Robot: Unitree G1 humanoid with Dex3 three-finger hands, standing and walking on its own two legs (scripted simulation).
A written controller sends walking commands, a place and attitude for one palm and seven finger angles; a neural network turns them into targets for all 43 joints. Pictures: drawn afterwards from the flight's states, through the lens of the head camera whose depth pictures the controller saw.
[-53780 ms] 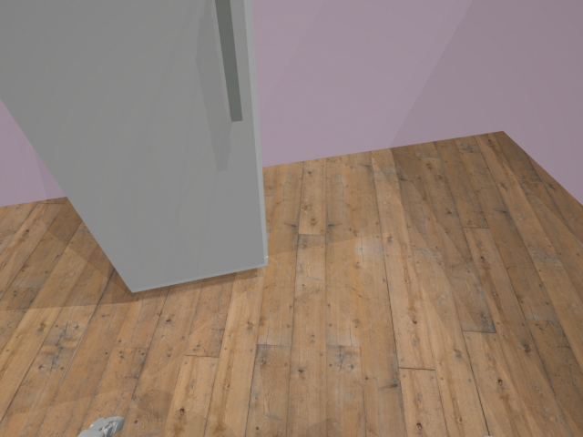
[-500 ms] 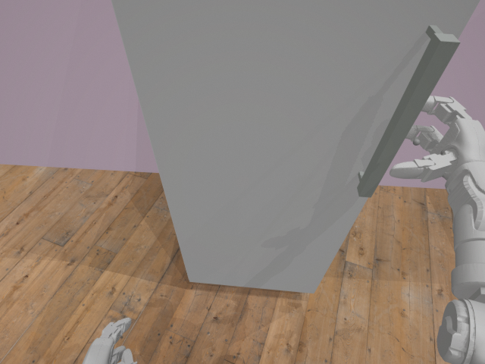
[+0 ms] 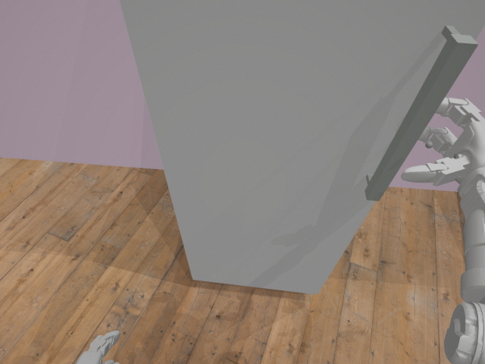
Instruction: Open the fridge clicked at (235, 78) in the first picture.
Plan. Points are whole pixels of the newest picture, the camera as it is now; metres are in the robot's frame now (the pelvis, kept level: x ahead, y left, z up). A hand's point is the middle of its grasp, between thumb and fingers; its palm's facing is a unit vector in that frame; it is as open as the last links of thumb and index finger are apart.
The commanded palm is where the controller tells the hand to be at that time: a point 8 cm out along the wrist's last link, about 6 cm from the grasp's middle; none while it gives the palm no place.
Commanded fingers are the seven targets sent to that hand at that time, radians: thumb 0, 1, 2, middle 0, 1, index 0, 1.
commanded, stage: slide the fingers in behind the handle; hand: right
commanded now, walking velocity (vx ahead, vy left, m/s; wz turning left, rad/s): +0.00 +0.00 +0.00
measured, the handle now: (403, 129) +0.48 -0.22 +0.17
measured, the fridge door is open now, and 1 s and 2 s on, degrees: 2 2 2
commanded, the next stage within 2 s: move the hooked fingers beside the handle in 0.60 s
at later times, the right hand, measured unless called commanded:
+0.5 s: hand (427, 155) +0.40 -0.23 +0.18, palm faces +0.08 +1.00 +0.00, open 14.0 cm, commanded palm +0.37 -0.27 +0.18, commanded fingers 0.00 0.50 -0.30 0.30 1.20 0.30 1.20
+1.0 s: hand (426, 159) +0.39 -0.22 +0.18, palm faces +0.08 +1.00 -0.01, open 14.4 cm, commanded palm +0.36 -0.27 +0.18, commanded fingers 0.00 0.50 -0.30 0.30 1.20 0.30 1.20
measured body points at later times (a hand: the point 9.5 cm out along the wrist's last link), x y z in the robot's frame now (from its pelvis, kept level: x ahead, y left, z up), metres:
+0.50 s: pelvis +0.00 -0.01 +0.00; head +0.01 +0.00 +0.45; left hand +0.15 +0.24 -0.10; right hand +0.39 -0.28 +0.18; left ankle -0.02 +0.08 -0.74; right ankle -0.01 -0.08 -0.74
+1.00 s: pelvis +0.00 -0.01 +0.00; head +0.00 +0.00 +0.45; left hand +0.14 +0.24 -0.10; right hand +0.38 -0.28 +0.18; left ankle -0.02 +0.08 -0.74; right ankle -0.01 -0.08 -0.74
